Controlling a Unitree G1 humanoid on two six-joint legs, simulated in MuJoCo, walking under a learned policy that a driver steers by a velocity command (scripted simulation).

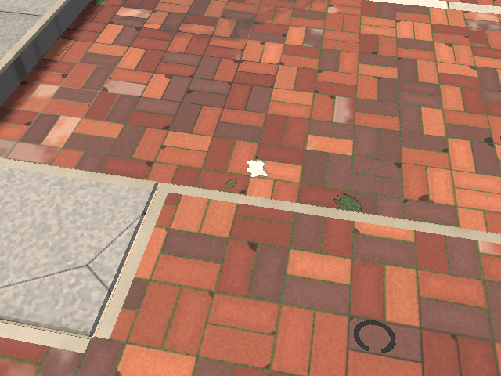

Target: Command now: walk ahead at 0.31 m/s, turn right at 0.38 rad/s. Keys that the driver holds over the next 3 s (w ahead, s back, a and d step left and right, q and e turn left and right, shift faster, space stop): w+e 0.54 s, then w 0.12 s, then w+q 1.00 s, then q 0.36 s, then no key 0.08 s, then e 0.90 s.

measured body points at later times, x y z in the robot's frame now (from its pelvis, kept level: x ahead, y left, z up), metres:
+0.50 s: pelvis +0.17 -0.13 +0.00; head +0.19 -0.17 +0.45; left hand +0.30 +0.12 -0.10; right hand +0.29 -0.43 -0.10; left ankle +0.35 +0.02 -0.67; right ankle +0.11 -0.18 -0.75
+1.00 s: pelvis +0.47 -0.20 -0.01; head +0.51 -0.20 +0.44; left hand +0.72 -0.02 -0.09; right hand +0.43 -0.47 -0.13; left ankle +0.51 -0.12 -0.75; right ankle +0.49 -0.37 -0.68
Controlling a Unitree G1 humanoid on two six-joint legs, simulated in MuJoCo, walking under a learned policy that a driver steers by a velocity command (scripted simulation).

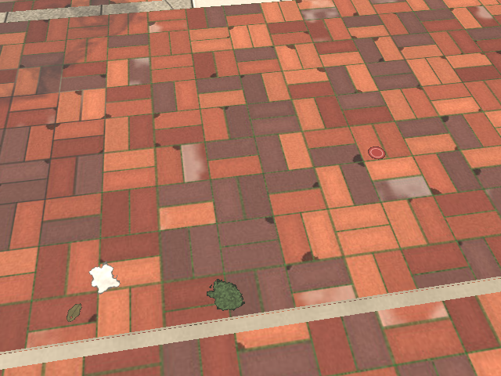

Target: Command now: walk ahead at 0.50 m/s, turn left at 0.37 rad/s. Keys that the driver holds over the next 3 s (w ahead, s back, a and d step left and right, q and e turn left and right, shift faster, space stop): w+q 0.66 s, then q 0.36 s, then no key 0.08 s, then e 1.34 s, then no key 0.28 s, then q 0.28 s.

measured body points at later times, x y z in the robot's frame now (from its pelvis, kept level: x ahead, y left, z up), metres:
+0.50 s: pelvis +0.26 -0.04 +0.00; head +0.29 -0.04 +0.45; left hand +0.22 +0.25 -0.11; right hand +0.51 -0.25 -0.09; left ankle +0.32 +0.14 -0.67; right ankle +0.26 -0.15 -0.74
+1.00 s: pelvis +0.44 +0.09 -0.01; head +0.48 +0.14 +0.44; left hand +0.44 +0.42 -0.11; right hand +0.71 -0.07 -0.10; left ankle +0.44 +0.17 -0.74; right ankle +0.59 -0.03 -0.67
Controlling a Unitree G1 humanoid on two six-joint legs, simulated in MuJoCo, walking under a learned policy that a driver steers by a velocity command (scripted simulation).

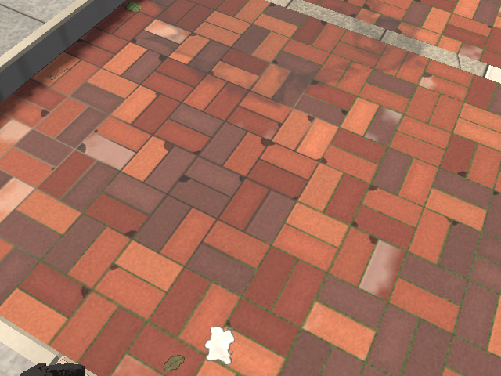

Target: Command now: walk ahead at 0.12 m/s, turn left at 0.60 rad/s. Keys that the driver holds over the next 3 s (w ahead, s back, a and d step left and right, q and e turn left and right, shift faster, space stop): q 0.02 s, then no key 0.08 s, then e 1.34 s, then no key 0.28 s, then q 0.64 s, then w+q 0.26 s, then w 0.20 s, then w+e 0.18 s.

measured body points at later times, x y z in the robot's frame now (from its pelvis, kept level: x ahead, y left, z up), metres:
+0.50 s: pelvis +0.04 -0.05 +0.00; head +0.07 -0.06 +0.45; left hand +0.17 +0.21 -0.11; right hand +0.23 -0.32 -0.08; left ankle +0.03 +0.08 -0.70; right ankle +0.03 -0.18 -0.74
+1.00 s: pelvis -0.02 -0.02 +0.00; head +0.01 -0.02 +0.45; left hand +0.21 +0.19 -0.10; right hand +0.02 -0.33 -0.09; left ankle +0.04 +0.08 -0.74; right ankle -0.10 -0.14 -0.69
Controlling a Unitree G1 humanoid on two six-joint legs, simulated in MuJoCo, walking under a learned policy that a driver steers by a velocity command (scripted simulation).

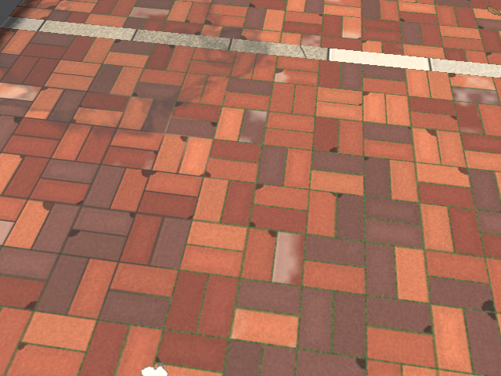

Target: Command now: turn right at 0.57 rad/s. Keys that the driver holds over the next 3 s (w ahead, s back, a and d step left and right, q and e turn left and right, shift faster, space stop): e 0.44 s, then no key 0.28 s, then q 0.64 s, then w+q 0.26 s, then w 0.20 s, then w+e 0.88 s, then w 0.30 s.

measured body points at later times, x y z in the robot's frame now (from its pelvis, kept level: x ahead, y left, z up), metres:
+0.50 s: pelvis -0.04 -0.04 +0.00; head -0.01 -0.08 +0.45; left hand +0.18 +0.19 -0.07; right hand +0.05 -0.36 -0.10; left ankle +0.03 +0.12 -0.69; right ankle -0.05 -0.13 -0.74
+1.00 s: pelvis -0.04 -0.02 +0.00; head -0.01 -0.02 +0.45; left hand +0.19 +0.20 -0.10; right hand +0.00 -0.32 -0.11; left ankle +0.01 +0.09 -0.74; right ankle -0.10 -0.15 -0.73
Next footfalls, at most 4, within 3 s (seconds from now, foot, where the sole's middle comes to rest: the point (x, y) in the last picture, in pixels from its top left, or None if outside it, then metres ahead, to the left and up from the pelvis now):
0.10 right None -0.01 -0.13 -0.78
0.64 left None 0.04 0.08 -0.78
1.02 right None -0.06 -0.15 -0.78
1.46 left None -0.04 0.11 -0.78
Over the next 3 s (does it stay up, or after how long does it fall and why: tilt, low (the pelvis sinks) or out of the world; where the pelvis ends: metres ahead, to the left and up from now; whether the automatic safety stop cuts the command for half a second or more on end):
stays up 0.76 -0.09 -0.13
